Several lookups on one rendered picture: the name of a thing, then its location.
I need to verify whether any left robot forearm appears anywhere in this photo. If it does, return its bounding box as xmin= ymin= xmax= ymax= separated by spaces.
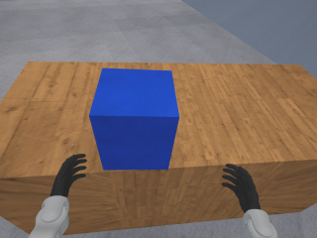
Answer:
xmin=28 ymin=195 xmax=69 ymax=238

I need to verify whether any right robot forearm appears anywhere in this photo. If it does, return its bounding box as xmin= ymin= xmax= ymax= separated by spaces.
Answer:
xmin=242 ymin=208 xmax=277 ymax=238

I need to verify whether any pedestal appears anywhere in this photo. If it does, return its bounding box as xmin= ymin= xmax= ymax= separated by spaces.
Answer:
xmin=0 ymin=61 xmax=317 ymax=236

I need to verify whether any left robot hand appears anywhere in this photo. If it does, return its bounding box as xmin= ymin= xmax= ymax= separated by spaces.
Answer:
xmin=50 ymin=154 xmax=87 ymax=197

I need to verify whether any carton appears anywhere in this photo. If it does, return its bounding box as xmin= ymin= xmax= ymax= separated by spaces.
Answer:
xmin=89 ymin=67 xmax=179 ymax=171

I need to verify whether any right robot hand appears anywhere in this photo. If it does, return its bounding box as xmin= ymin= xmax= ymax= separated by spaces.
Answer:
xmin=221 ymin=164 xmax=261 ymax=213

